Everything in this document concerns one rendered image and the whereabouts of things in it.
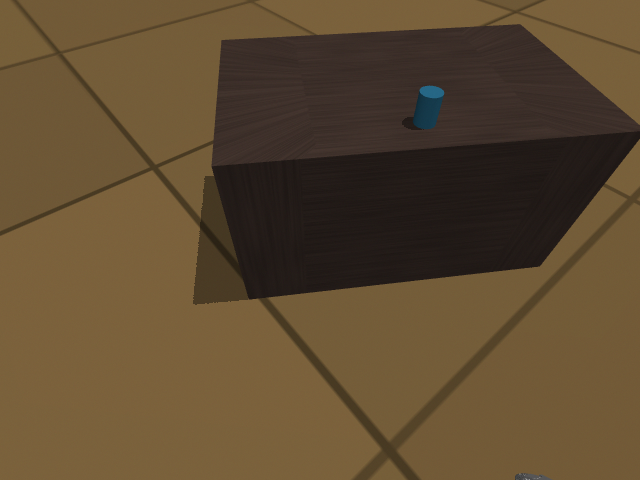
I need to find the can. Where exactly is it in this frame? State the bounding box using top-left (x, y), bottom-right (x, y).
top-left (413, 86), bottom-right (444, 129)

